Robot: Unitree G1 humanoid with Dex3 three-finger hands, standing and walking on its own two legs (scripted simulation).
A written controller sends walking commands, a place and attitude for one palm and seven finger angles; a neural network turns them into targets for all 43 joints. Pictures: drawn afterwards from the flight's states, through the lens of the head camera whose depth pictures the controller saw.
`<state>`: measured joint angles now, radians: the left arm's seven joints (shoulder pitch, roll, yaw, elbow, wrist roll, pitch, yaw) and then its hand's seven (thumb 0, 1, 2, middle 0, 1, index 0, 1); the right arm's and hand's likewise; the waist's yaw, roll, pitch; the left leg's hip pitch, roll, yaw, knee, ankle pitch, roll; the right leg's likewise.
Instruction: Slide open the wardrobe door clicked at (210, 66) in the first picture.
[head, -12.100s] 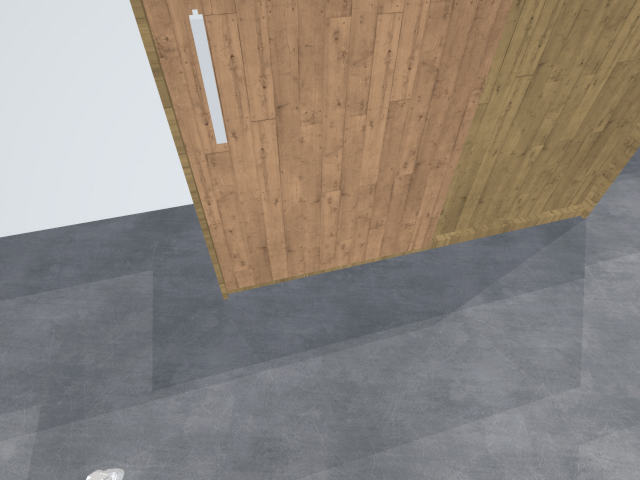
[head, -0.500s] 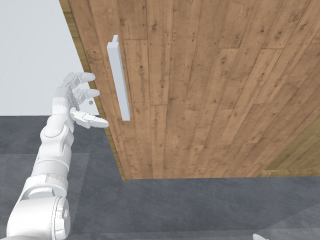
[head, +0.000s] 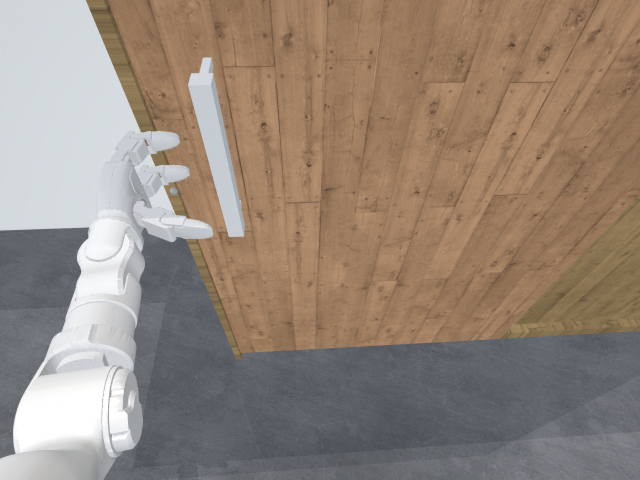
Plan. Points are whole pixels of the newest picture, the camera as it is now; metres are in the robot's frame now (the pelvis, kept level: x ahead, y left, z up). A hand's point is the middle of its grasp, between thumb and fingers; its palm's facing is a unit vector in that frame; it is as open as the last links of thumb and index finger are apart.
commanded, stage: move the hooked fingers beside the handle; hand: left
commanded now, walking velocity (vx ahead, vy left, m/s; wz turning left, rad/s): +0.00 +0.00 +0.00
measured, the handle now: (223, 159) +0.52 +0.12 +0.10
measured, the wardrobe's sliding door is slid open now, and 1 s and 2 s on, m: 0.00 0.00 0.00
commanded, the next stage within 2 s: feel for the door with the fingertips in 0.50 s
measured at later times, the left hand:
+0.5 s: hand (176, 187) +0.46 +0.18 +0.11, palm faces +0.07 -1.00 +0.00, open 14.0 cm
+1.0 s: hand (203, 189) +0.45 +0.14 +0.11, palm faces +0.05 -1.00 +0.00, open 14.0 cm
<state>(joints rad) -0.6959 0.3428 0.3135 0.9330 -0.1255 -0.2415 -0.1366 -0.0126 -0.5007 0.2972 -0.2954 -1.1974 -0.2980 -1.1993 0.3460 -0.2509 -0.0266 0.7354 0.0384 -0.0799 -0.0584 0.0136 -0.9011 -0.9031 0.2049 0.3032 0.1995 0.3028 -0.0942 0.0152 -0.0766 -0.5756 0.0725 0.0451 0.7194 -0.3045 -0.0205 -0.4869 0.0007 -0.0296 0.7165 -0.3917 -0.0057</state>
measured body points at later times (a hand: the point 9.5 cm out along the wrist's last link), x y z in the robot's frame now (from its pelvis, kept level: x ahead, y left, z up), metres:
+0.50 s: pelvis +0.00 +0.00 +0.00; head +0.05 +0.00 +0.45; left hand +0.45 +0.23 +0.11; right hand +0.06 -0.27 -0.12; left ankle +0.03 +0.13 -0.71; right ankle -0.02 -0.12 -0.71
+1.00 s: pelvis +0.00 +0.00 +0.00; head +0.04 +0.00 +0.45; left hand +0.44 +0.20 +0.11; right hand +0.07 -0.26 -0.12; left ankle +0.03 +0.13 -0.71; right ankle -0.02 -0.12 -0.71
